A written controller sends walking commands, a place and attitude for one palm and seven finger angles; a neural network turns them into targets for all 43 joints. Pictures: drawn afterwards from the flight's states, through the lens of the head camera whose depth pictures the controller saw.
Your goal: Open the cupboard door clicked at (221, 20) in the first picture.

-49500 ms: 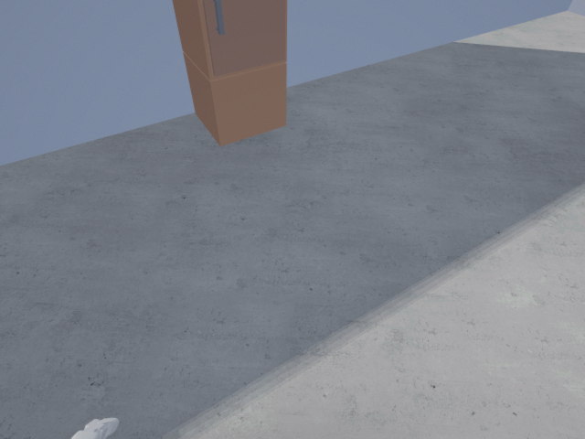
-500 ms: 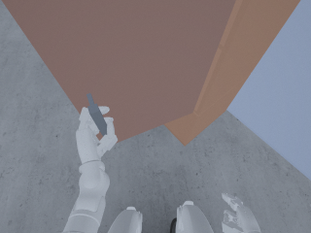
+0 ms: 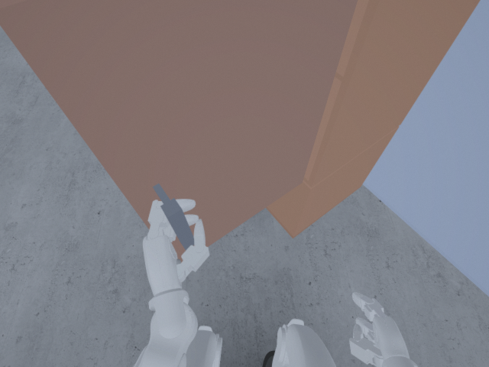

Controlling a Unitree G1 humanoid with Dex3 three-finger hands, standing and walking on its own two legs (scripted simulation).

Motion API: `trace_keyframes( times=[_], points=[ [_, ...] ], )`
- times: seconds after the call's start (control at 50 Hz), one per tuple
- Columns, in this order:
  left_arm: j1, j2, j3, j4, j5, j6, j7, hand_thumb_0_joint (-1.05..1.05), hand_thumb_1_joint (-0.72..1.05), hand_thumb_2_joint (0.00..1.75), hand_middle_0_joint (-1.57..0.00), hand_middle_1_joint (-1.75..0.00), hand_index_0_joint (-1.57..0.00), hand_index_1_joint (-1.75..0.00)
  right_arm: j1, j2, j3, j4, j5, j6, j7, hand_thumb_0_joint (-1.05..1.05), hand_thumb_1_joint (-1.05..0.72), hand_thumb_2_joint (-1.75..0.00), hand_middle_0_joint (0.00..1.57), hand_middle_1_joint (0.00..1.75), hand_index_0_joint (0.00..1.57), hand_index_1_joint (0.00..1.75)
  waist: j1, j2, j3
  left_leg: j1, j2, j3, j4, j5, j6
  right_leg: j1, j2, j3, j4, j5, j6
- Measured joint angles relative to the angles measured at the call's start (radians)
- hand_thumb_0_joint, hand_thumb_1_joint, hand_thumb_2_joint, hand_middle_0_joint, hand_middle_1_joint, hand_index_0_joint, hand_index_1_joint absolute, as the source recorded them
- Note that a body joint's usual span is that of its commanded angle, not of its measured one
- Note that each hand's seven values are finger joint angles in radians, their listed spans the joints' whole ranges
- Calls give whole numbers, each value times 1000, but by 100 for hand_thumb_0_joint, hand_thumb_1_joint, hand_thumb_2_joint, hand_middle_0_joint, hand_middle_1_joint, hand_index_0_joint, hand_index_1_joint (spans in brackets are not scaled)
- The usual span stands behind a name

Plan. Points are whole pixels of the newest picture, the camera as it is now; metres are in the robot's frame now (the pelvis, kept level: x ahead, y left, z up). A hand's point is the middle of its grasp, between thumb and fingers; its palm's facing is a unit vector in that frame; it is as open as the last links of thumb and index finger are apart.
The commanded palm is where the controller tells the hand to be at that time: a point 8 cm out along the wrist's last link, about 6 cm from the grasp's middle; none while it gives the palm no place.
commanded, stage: open thumb and fingers to let go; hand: left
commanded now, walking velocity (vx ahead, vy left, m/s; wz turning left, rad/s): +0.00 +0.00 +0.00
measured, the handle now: (174, 217) +0.34 +0.13 +0.03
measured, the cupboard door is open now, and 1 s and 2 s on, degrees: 90 91 92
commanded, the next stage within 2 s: slide the hand sideways off the handle in 0.66 s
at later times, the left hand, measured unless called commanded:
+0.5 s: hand (194, 247) +0.30 +0.10 +0.02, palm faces +0.29 -0.96 +0.00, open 14.0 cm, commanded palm +0.25 +0.14 +0.02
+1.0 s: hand (187, 273) +0.26 +0.10 +0.02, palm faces -0.22 -0.98 -0.04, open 16.3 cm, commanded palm +0.24 +0.14 +0.02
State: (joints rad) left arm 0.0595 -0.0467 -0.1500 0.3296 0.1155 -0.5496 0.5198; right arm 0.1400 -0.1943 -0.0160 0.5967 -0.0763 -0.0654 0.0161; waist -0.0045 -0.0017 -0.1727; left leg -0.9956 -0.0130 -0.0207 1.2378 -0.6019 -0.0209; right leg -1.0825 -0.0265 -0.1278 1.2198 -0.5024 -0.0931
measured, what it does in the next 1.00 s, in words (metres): stands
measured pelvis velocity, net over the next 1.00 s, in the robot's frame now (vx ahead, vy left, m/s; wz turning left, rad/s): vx -0.02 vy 0.04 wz -0.01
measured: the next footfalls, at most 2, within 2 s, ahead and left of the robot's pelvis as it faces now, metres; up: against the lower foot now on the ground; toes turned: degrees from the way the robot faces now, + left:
none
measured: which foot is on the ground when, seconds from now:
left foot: down 0.00-1.00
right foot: down 0.00-1.00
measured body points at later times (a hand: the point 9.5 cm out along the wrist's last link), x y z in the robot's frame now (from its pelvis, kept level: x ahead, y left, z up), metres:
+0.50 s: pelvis -0.01 +0.01 +0.00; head +0.08 +0.00 +0.44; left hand +0.27 +0.15 +0.02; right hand +0.16 -0.21 -0.11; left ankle +0.00 +0.13 -0.63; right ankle +0.05 -0.07 -0.63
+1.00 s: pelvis -0.02 +0.04 +0.00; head +0.07 +0.03 +0.44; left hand +0.26 +0.15 +0.03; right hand +0.16 -0.19 -0.11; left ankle +0.00 +0.13 -0.63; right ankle +0.05 -0.07 -0.63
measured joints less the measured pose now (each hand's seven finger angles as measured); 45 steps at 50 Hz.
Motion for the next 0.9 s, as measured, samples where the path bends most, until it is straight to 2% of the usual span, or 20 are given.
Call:
trace_keyframes(
  times=[0.16,0.32,0.4,0.54,0.62,0.78,0.8,0.82,0.86,0.9],
  points=[
    [0,1,25,-12,-82,47,-70,1,31,64,-36,-128,-35,-129,16,-1,5,-6,11,4,-5,2,-90,-90,20,29,20,30,2,18,-2,17,-2,1,-20,17,-1,18,-1,1,-18,15,0],
    [-26,-1,29,20,-73,28,-64,0,-17,44,-31,-122,-32,-124,32,-5,10,-4,7,-4,-3,2,-90,-90,20,30,21,30,-4,11,1,9,-3,6,-9,19,6,10,-3,6,-13,22,4],
    [-29,2,19,16,-61,22,-61,0,-33,37,-30,-117,-31,-118,36,-7,5,-3,5,-5,0,2,-90,-90,20,30,21,30,-4,10,2,-2,-3,9,4,15,12,0,-2,9,-6,24,9],
    [-28,-14,-9,15,-52,38,-33,-1,-46,32,-25,-93,-28,-94,42,-9,7,-8,4,-5,6,2,-90,-90,20,30,20,30,-3,19,0,-1,-6,17,5,15,25,4,-4,17,-12,30,22],
    [-17,-29,-32,15,-30,38,-15,-1,-48,31,-24,-77,-26,-78,44,-2,10,-11,1,-6,10,2,-90,-90,20,30,20,30,-1,17,-5,1,-7,24,3,15,31,5,-4,24,-15,32,29],
    [-24,-26,-57,20,-3,41,17,-1,-50,30,-35,-63,-35,-66,34,3,16,-13,-4,-7,13,2,-90,-90,20,30,21,30,4,21,-3,-5,-11,23,13,12,40,3,-8,24,-13,33,37],
    [-19,-22,-57,14,2,41,3,-1,-50,30,-35,-62,-34,-64,33,1,18,-14,-4,-8,15,2,-90,-90,20,30,21,30,3,22,-2,-7,-12,23,15,12,41,2,-10,24,-11,33,38],
    [-9,-7,-54,3,3,38,-41,-1,-50,30,-35,-60,-32,-62,35,-1,20,-20,-2,-6,17,2,-90,-90,20,30,21,30,2,23,-3,-10,-15,23,18,12,43,-1,-13,24,-8,32,39],
    [5,47,-51,-14,2,29,-166,-1,-49,30,-32,-55,-26,-57,44,-6,19,-32,6,0,15,2,-90,-90,20,30,21,30,6,23,-4,-15,-19,23,27,9,46,-5,-17,24,2,28,40],
    [11,114,-57,-33,-18,26,-296,-1,-49,30,-28,-49,-21,-51,51,-14,18,-41,19,4,10,2,-90,-90,20,30,21,30,9,27,0,-15,-22,20,37,4,49,-2,-21,22,11,22,42]
  ],
)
